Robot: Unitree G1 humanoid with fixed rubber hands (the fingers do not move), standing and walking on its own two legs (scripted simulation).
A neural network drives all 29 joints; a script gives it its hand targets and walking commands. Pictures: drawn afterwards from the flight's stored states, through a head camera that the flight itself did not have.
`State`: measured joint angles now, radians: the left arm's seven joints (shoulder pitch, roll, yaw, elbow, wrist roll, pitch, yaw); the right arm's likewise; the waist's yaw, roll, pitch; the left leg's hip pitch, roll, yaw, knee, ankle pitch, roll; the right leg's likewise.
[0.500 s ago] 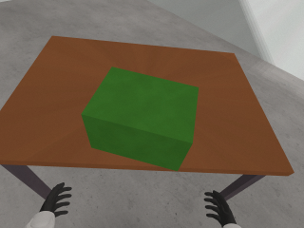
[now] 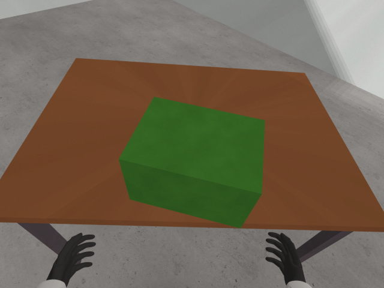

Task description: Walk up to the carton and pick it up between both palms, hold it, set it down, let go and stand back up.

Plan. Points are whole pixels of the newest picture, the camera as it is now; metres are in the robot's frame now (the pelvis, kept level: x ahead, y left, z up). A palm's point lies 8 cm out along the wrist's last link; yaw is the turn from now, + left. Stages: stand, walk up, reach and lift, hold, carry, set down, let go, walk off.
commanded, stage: reach and lift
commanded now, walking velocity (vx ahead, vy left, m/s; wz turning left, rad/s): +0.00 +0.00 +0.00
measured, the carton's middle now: (196, 160) +0.43 +0.00 -0.05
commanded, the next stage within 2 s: none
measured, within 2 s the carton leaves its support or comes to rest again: neither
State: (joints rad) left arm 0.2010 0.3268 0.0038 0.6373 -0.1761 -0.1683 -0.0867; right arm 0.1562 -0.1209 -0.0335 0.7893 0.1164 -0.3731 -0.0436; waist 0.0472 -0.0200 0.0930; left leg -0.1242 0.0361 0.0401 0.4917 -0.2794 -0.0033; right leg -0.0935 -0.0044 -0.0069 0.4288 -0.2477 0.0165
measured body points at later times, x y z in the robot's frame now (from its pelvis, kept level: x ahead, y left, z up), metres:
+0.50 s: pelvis -0.02 +0.01 -0.01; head -0.01 +0.03 +0.44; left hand +0.19 +0.29 -0.05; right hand +0.19 -0.21 -0.06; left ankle +0.00 +0.11 -0.74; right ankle +0.00 -0.13 -0.74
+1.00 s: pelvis -0.02 +0.01 -0.01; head -0.02 +0.02 +0.44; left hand +0.26 +0.29 -0.01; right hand +0.25 -0.22 -0.03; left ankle +0.00 +0.11 -0.74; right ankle +0.00 -0.13 -0.74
